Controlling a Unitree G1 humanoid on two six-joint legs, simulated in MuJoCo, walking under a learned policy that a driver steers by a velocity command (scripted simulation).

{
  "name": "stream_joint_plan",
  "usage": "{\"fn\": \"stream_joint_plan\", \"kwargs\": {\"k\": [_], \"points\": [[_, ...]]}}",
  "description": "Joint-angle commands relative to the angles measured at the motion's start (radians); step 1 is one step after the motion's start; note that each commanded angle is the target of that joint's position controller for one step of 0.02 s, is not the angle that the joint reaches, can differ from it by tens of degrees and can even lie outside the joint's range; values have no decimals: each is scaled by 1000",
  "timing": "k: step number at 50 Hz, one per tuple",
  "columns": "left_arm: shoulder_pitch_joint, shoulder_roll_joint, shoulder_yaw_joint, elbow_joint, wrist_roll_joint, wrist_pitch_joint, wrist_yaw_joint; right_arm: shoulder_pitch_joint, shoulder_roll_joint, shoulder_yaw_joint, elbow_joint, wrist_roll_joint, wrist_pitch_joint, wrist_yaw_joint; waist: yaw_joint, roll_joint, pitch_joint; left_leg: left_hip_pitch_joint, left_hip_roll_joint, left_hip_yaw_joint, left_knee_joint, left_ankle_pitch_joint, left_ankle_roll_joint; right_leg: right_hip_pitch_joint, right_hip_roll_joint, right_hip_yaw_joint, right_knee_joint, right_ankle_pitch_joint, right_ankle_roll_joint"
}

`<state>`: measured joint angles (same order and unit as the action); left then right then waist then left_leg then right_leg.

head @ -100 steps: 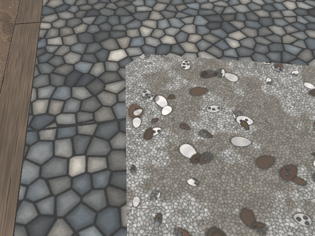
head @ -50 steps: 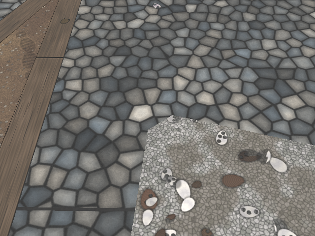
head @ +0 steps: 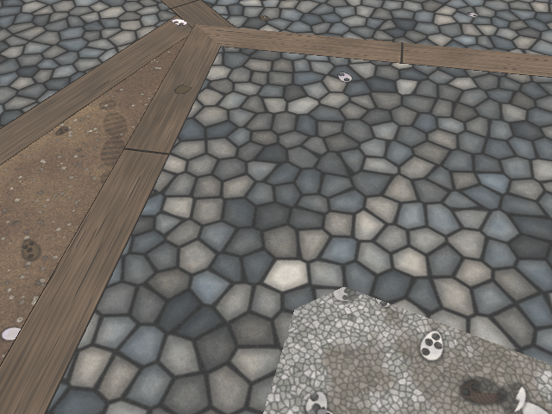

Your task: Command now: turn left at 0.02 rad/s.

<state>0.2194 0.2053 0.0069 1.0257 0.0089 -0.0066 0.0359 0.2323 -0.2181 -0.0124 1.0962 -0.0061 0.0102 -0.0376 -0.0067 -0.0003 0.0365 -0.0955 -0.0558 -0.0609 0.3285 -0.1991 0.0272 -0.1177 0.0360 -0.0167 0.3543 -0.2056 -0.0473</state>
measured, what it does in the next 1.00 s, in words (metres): stands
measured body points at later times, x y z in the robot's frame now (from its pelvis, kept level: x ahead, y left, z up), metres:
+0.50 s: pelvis +0.00 -0.01 +0.00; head +0.00 -0.01 +0.45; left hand +0.00 +0.22 -0.16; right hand -0.01 -0.24 -0.16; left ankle -0.01 +0.11 -0.75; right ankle -0.01 -0.09 -0.75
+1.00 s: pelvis +0.00 -0.02 +0.00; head +0.01 -0.02 +0.45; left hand -0.01 +0.20 -0.16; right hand -0.03 -0.23 -0.17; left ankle -0.01 +0.11 -0.75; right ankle -0.01 -0.09 -0.75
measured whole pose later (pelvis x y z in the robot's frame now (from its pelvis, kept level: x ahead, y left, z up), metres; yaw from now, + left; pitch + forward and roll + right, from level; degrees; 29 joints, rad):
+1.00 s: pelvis +0.00 -0.02 +0.00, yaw -1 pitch -1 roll +0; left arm 0.31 0.14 -0.02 1.14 0.01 -0.01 0.04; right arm 0.30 -0.14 0.02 1.19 -0.01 0.00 -0.05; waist 0.00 0.01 0.02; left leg -0.12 -0.02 -0.06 0.38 -0.23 0.00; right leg -0.13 0.07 -0.01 0.36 -0.21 -0.07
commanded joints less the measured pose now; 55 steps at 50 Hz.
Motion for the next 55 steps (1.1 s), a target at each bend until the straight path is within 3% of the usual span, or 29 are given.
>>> {"fn": "stream_joint_plan", "kwargs": {"k": [1,23,55], "points": [[30,99,14,-7,0,-7,3,30,-80,-7,0,0,-6,-4,3,-1,1,-36,115,-91,-39,138,18,9,-142,130,-58,172,-22],[105,53,-9,88,-1,-6,6,85,-31,22,78,-1,-9,-9,6,0,32,-69,121,-77,-25,91,14,-27,-122,136,-72,88,-23],[168,12,-10,110,-1,-12,10,154,11,27,90,-1,-12,-16,8,2,43,-85,125,-62,4,89,4,-23,-117,139,-61,134,-30]]}}
Velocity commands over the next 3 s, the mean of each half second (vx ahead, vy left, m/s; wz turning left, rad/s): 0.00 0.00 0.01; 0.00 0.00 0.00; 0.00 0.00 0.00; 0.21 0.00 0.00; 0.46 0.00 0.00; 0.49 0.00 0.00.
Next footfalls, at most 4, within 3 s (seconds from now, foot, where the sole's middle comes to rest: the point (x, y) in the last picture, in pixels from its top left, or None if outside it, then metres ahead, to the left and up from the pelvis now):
2.00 left None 0.18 0.13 -0.78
2.50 right None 0.52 -0.02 -0.78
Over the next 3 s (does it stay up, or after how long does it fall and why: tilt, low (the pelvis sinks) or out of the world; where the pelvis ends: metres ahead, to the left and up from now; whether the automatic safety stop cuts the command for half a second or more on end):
stays up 0.64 0.06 -0.02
